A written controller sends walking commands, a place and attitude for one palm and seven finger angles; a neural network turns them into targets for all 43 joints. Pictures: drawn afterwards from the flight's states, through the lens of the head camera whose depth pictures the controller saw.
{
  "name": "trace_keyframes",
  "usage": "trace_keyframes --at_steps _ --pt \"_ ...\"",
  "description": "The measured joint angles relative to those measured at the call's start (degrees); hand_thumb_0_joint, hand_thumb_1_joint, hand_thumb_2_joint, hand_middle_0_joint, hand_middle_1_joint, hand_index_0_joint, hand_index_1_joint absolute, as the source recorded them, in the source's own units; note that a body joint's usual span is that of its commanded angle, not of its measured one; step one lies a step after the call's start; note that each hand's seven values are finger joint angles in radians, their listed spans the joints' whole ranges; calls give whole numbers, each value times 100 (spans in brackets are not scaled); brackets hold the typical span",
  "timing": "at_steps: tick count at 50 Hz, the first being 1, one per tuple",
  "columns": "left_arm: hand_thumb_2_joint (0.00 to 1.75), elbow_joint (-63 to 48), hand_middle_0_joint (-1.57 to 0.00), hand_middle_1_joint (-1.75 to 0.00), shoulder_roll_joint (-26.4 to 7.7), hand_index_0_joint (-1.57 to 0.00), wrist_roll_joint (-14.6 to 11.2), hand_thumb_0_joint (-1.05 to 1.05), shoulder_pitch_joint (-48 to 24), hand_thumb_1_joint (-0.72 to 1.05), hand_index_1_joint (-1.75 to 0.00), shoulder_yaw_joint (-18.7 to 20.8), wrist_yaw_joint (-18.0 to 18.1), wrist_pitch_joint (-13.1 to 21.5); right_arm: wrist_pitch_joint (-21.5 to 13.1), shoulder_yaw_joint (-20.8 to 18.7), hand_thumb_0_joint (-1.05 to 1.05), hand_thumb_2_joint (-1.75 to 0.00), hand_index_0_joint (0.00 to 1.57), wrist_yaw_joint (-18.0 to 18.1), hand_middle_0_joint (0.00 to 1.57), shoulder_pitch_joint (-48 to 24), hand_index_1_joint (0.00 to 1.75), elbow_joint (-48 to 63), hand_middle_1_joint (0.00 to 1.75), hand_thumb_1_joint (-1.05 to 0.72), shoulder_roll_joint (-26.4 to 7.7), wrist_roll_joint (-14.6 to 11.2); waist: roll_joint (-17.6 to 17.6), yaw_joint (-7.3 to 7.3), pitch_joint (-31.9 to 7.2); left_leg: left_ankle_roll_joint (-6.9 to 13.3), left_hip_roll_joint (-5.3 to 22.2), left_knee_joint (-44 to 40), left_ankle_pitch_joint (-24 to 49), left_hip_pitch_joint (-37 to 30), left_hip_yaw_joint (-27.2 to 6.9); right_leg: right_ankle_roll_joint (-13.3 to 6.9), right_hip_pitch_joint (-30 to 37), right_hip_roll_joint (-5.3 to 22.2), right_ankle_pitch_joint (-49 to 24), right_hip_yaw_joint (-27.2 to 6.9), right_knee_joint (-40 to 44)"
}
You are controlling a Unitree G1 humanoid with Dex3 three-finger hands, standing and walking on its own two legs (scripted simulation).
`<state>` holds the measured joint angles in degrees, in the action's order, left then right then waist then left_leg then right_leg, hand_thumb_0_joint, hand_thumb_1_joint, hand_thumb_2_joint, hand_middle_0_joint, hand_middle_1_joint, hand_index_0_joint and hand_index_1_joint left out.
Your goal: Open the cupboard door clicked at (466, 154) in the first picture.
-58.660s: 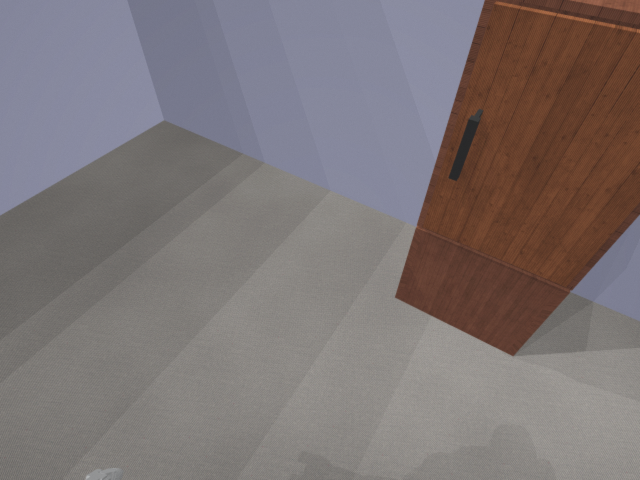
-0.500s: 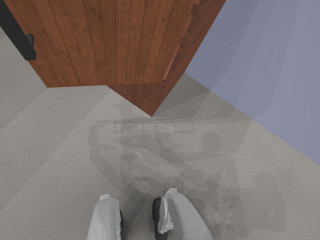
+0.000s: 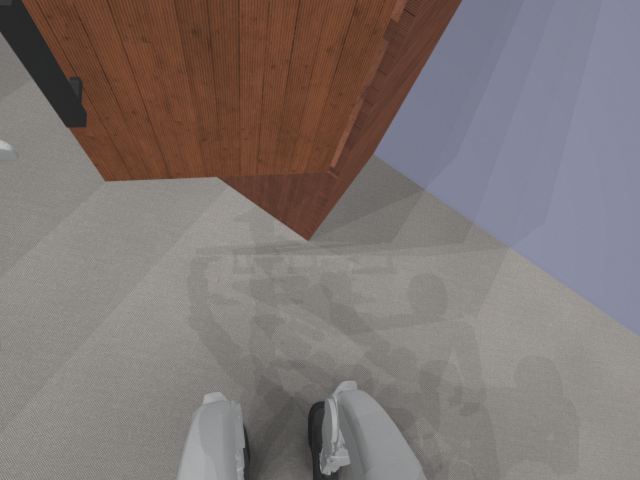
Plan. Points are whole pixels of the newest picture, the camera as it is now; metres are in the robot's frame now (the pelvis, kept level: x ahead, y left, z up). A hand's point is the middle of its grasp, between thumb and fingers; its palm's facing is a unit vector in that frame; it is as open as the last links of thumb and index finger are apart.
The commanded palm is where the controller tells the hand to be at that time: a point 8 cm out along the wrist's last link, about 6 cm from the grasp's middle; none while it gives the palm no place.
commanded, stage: slide the fingers in behind the handle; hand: left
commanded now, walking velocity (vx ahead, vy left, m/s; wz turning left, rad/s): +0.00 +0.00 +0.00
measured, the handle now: (46, 53) +0.56 +0.25 +0.07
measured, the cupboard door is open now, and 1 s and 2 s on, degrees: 42 42 42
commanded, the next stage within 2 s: close the thumb around the handle in 1.58 s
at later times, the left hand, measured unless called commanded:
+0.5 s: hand out of the picture +0.51 +0.29 +0.07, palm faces +0.08 -1.00 +0.00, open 14.0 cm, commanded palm +0.50 +0.31 +0.07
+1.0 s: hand (47, 91) +0.51 +0.25 +0.07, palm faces +0.08 -1.00 +0.00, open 14.0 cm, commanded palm +0.49 +0.27 +0.07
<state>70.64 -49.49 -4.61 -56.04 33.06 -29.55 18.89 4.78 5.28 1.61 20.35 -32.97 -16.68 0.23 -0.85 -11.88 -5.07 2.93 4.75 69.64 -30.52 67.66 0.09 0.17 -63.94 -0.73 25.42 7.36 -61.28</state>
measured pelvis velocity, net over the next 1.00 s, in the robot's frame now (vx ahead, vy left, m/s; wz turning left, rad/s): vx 0.00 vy -0.01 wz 0.01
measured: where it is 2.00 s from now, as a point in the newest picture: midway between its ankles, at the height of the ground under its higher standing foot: (281, 472)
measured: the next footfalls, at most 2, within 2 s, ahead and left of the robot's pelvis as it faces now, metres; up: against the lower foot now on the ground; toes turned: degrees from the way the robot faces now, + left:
none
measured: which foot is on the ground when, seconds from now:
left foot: down 0.00-1.00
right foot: down 0.00-1.00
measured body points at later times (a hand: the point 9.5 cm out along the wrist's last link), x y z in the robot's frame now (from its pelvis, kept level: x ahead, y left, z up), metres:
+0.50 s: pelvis +0.00 +0.00 +0.01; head +0.17 +0.05 +0.42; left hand +0.50 +0.35 +0.07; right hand +0.01 -0.27 -0.09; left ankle +0.01 +0.08 -0.64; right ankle +0.03 -0.13 -0.64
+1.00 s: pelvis +0.00 -0.01 +0.01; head +0.17 +0.03 +0.43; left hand +0.50 +0.30 +0.07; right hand +0.02 -0.28 -0.09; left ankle +0.01 +0.08 -0.64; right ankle +0.03 -0.13 -0.64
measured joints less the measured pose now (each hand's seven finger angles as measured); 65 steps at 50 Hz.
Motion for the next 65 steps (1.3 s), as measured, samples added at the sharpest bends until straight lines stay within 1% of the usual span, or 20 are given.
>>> trace_keyframes --at_steps 3,6,14,21,25,28,31,33,35,39,41,44,49,52,55,59,65 --pt "30 64 -30 -120 -13 -30 -35 -2 -24 -50 -120 -8 -30 -50 16 21 0 -90 20 -2 20 15 30 -12 30 -90 7 -13 -3 -2 7 4 10 -1 3 4 11 -3 -15 -10 -7 -12 -5" --pt "30 87 -30 -120 -24 -30 -6 -2 -24 -50 -120 13 -10 -107 8 39 0 -90 20 1 20 43 30 -2 30 -90 7 -14 -12 -21 9 1 21 11 4 29 10 -9 -43 -20 -11 -13 -18" --pt "30 -94 -30 -120 130 -30 -51 -2 105 -50 -120 28 85 -38 8 1 0 -90 20 -38 20 104 30 -63 30 -90 34 -6 -6 -21 -8 -14 34 -3 7 4 19 -21 -31 -36 -15 -27 -12" --pt "30 -216 -30 -120 401 -30 -97 -2 206 -50 -120 -110 220 -15 33 -38 0 -90 20 -65 20 130 30 -114 30 -90 45 4 -14 19 -40 -19 17 -105 35 -131 35 -22 92 -26 -31 -42 68" --pt "30 -248 -30 -120 511 -29 -101 -2 273 -50 -120 -177 408 0 23 -64 0 -90 20 -70 20 139 30 -101 30 -90 51 12 -23 35 -51 -27 3 -154 47 -207 39 -25 163 -17 -32 -46 100" --pt "30 -305 -30 -120 637 -27 -119 -2 324 -50 -120 -316 529 50 18 -94 0 -90 20 -80 20 141 30 -145 30 -90 62 26 -28 87 -51 -33 -16 -198 61 -274 37 -27 228 -1 -30 -44 128" --pt "30 -303 -30 -120 788 -27 -155 -2 317 -50 -120 -491 564 121 18 -103 0 -90 20 -83 20 131 30 -206 30 -90 74 28 -23 135 -54 -39 -40 -242 76 -334 29 -32 288 19 -25 -36 151" --pt "30 -255 -30 -120 887 -27 -150 -2 252 -50 -120 -582 585 148 8 -97 0 -90 20 -70 20 106 30 -242 30 -90 79 28 -14 138 -57 -43 -56 -256 83 -353 19 -37 307 33 -16 -26 150" --pt "30 -195 -30 -120 956 -28 -152 -2 207 -50 -121 -545 658 168 -6 -94 0 -90 20 -61 20 80 30 -244 30 -90 78 36 -14 118 -68 -49 -62 -255 84 -351 15 -44 302 39 -7 -23 137" --pt "30 -230 -30 -120 983 -29 -112 -2 274 -50 -122 -482 827 234 -29 -115 0 -90 20 -79 20 54 30 -200 30 -90 87 57 -9 93 -78 -62 -48 -252 76 -361 34 -56 288 27 6 -43 109" --pt "30 -278 -30 -120 998 -29 -75 -2 315 -50 -122 -531 837 262 -22 -124 0 -90 20 -93 20 50 30 -189 30 -90 90 57 -14 100 -73 -72 -39 -254 72 -377 39 -64 296 17 10 -50 105" --pt "30 -335 -30 -120 1101 -29 -112 -2 321 -50 -121 -616 820 284 -6 -141 0 -90 20 -104 20 50 30 -210 30 -90 98 49 -27 122 -67 -82 -38 -269 72 -408 37 -74 321 15 17 -50 108" --pt "30 -290 -30 -120 1189 -30 -120 -2 355 -50 -121 -485 887 277 12 -133 0 -90 20 -105 20 45 30 -188 30 -90 109 38 -34 90 -90 -96 -20 -302 72 -465 68 -88 345 -3 20 -82 110" --pt "30 -377 -30 -120 1205 -30 -87 -2 456 -50 -121 -519 969 300 9 -154 0 -90 20 -124 20 71 30 -156 30 -90 115 40 -48 95 -87 -107 -12 -321 73 -504 86 -96 365 -11 22 -101 109" --pt "30 -408 -30 -120 1287 -30 -138 -2 492 -50 -121 -570 975 349 18 -165 0 -90 20 -139 20 90 30 -179 30 -90 122 30 -48 128 -85 -115 -12 -347 81 -548 99 -103 394 -12 22 -115 114" --pt "30 -356 -30 -120 1355 -30 -156 -2 494 -50 -121 -545 977 356 14 -162 0 -90 20 -133 20 87 30 -205 30 -90 120 20 -45 126 -99 -124 -11 -361 90 -573 100 -113 410 -15 23 -117 112" --pt "30 -243 -30 -120 1284 -30 -84 -2 484 -50 -120 -462 1017 403 -29 -161 0 -90 20 -113 20 60 30 -176 30 -90 98 22 -32 90 -89 -133 3 -322 84 -554 104 -126 380 -27 29 -124 64"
